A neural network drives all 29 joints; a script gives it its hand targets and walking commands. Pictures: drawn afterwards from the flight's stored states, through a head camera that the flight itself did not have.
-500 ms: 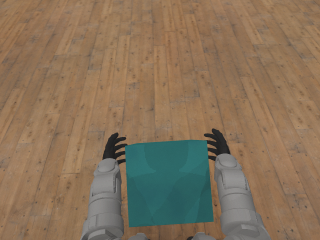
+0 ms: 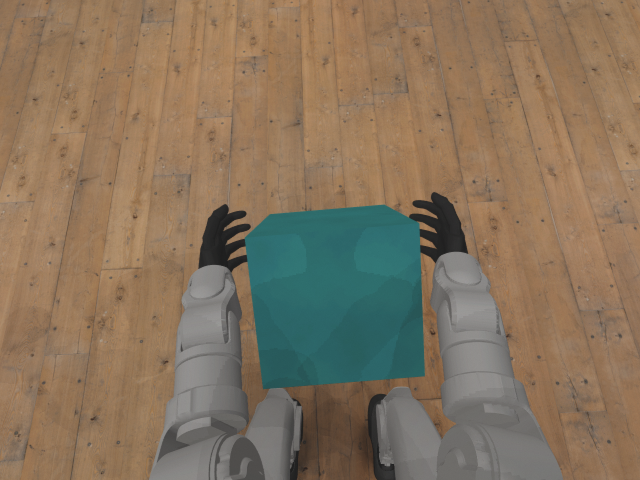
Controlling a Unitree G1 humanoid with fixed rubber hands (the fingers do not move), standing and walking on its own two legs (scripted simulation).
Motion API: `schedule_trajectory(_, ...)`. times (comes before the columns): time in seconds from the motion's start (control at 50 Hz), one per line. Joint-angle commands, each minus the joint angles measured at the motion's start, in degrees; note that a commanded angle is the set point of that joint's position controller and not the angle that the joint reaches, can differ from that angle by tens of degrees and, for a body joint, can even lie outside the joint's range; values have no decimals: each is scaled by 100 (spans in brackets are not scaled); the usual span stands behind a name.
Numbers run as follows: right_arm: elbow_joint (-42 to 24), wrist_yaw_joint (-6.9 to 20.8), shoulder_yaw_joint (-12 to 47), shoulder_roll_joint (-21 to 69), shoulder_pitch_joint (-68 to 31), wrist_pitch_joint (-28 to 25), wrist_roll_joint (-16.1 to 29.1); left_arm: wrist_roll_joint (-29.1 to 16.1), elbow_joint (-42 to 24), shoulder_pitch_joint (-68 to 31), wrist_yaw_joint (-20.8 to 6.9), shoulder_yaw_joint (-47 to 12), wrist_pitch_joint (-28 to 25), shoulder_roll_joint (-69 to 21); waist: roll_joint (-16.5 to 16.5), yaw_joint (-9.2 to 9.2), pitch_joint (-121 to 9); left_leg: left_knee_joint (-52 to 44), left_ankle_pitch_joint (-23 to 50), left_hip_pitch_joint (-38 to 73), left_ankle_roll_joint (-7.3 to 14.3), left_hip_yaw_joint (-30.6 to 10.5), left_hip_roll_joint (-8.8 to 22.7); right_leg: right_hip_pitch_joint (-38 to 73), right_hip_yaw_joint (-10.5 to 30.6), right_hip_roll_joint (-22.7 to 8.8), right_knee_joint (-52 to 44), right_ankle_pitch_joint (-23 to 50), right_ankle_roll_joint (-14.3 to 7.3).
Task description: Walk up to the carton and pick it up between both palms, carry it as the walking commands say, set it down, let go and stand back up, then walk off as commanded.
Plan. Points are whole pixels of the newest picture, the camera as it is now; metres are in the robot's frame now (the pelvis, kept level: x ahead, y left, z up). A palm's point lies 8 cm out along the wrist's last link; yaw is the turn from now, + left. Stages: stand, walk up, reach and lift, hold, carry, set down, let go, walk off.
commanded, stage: set down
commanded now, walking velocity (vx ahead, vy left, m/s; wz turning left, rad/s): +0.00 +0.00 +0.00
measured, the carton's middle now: (333, 281) +0.39 +0.01 -0.17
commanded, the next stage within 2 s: none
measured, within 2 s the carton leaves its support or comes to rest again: neither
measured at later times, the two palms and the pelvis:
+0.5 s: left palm (231, 267) +0.40 +0.17 -0.14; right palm (424, 254) +0.42 -0.12 -0.14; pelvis +0.00 +0.00 -0.08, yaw +0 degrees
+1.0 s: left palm (245, 270) +0.42 +0.17 -0.23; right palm (411, 256) +0.45 -0.12 -0.23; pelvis -0.03 +0.00 -0.16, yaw +0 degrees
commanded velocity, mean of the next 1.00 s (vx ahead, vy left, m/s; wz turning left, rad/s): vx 0.00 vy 0.00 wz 0.00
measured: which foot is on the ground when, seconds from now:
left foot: down 0.00-1.00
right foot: down 0.00-1.00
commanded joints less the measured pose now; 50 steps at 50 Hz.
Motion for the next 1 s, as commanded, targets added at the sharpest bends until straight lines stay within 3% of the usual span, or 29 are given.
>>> schedule_trajectory(0.0,563,1614,3387,5353,-2954,-125,870,-880,525,-3144,-1626,-3476,-114,-5128,-34,75,-4418,-286,1199,1469,92,97,-750,2232,32,718,-184,1119,-85)
schedule_trajectory(0.54,1059,1227,3315,5040,-4023,-213,1241,-1281,838,-4153,-1278,-3444,-165,-4889,-74,82,-5615,1519,860,-477,-76,247,-905,-17,-186,908,1592,629,75)
schedule_trajectory(0.98,1324,1041,3113,4759,-5264,-234,1356,-1430,972,-5385,-1122,-3185,-184,-4559,-192,132,-6101,2679,541,-1608,-108,488,-946,-1118,-371,953,2733,345,142)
